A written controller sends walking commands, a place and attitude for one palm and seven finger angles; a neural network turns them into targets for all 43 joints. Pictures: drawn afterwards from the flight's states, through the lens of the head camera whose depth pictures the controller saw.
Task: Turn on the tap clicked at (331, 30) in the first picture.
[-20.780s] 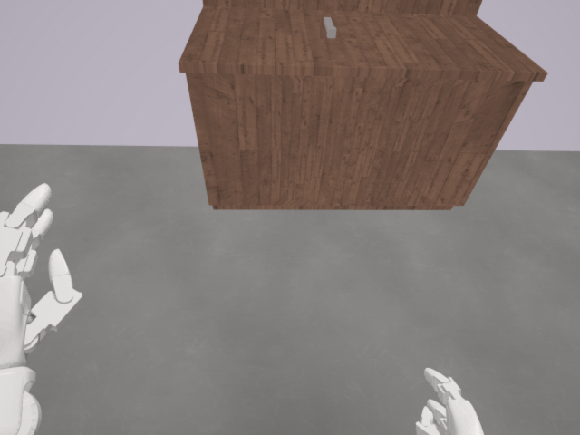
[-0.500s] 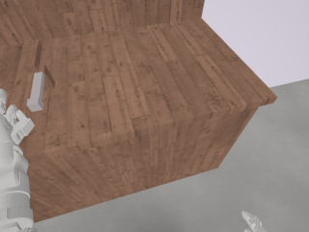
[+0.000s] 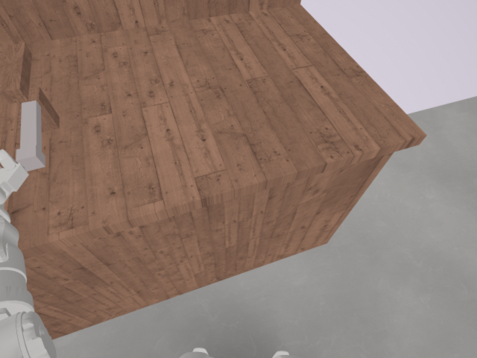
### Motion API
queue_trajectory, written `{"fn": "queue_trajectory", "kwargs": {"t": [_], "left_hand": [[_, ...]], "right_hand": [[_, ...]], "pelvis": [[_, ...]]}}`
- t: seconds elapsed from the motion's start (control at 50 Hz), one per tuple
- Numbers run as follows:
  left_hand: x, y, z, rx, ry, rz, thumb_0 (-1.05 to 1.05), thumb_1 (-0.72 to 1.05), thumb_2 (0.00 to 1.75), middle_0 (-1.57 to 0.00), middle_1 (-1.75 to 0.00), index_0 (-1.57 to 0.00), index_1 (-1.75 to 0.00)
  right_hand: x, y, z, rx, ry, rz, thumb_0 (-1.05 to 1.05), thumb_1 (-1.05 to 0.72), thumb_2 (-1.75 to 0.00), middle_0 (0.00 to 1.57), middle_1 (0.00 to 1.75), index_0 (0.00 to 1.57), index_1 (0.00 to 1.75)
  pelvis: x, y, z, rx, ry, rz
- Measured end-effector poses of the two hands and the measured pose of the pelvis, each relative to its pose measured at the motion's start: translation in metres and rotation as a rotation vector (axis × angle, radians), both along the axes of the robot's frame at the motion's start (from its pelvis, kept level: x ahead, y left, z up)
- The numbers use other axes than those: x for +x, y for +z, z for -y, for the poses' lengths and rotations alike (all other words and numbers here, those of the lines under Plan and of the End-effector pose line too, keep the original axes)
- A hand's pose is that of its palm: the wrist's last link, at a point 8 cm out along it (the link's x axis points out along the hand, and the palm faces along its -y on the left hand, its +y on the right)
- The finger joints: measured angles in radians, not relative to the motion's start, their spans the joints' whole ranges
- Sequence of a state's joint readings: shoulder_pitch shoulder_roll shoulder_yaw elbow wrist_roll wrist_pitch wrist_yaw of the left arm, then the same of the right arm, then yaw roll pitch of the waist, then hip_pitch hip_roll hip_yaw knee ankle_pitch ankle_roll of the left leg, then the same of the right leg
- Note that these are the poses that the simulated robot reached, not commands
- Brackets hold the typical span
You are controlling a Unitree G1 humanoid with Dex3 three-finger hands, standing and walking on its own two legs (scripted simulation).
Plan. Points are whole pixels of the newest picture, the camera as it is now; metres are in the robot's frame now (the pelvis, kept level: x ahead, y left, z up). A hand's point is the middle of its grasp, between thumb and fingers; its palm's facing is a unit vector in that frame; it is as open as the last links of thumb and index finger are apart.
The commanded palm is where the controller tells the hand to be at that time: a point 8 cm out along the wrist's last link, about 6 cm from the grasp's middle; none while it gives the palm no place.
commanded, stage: reach beside the lever's end, fingers flat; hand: left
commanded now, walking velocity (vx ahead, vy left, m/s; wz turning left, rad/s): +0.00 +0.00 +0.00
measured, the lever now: (31, 158) +0.40 +0.35 +0.10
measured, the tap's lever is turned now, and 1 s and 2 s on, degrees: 2 8 31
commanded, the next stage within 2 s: push the lever round in 0.22 s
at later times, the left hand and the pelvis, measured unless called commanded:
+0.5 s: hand (16, 177) +0.36 +0.36 +0.09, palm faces +0.56 -0.83 -0.06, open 7.8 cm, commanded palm +0.31 +0.38 +0.10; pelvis +0.00 +0.01 +0.00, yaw +1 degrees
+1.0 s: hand (37, 173) +0.37 +0.33 +0.09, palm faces +0.56 -0.82 -0.06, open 7.8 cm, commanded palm +0.32 +0.36 +0.10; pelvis -0.01 -0.01 +0.00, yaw +1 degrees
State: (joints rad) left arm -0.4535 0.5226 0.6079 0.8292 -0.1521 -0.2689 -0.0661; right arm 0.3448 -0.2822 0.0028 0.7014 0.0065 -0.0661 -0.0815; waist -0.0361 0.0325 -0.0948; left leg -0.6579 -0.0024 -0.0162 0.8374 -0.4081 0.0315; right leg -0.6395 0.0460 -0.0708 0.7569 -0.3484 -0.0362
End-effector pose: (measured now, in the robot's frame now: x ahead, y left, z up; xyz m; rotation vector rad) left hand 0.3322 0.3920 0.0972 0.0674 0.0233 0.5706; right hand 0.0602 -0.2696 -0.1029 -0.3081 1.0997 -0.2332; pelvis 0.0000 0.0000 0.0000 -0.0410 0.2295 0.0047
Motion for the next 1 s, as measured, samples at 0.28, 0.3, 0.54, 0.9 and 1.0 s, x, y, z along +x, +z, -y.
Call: {"fn": "queue_trajectory", "kwargs": {"t": [0.28,0.3,0.54,0.9,1.0], "left_hand": [[-0.019,0.000,-0.004,0.009,0.045,0.011,0.01,0.90,0.90,-0.15,-0.15,-0.16,-0.15],[-0.019,0.001,-0.004,0.008,0.041,0.017,0.01,0.90,0.90,-0.15,-0.15,-0.16,-0.15],[-0.016,0.000,0.007,-0.020,0.019,-0.001,0.01,0.90,0.90,-0.15,-0.15,-0.15,-0.15],[-0.015,0.001,0.023,-0.003,0.044,0.006,0.01,0.90,0.90,-0.15,-0.15,-0.15,-0.15],[-0.007,-0.001,0.029,-0.017,0.029,-0.001,0.01,0.90,0.91,-0.15,-0.15,-0.15,-0.15]], "right_hand": [[0.024,0.005,-0.023,0.034,0.023,0.071,0.01,-0.90,-0.89,0.20,0.30,0.20,0.30],[0.027,0.005,-0.024,0.033,0.029,0.076,0.01,-0.90,-0.89,0.20,0.30,0.20,0.30],[0.043,0.009,-0.026,0.025,0.059,0.128,0.01,-0.90,-0.89,0.20,0.30,0.20,0.30],[0.025,0.004,-0.009,0.017,0.040,0.088,0.01,-0.90,-0.89,0.20,0.30,0.20,0.30],[0.020,0.001,-0.005,0.013,0.033,0.071,0.01,-0.90,-0.89,0.20,0.29,0.20,0.30]], "pelvis": [[0.003,0.003,-0.010,-0.006,0.000,0.027],[0.003,0.003,-0.011,-0.006,0.001,0.029],[-0.001,0.004,-0.009,-0.004,0.013,0.038],[-0.005,0.003,0.004,0.003,0.011,0.044],[-0.006,0.003,0.006,0.004,0.013,0.038]]}}
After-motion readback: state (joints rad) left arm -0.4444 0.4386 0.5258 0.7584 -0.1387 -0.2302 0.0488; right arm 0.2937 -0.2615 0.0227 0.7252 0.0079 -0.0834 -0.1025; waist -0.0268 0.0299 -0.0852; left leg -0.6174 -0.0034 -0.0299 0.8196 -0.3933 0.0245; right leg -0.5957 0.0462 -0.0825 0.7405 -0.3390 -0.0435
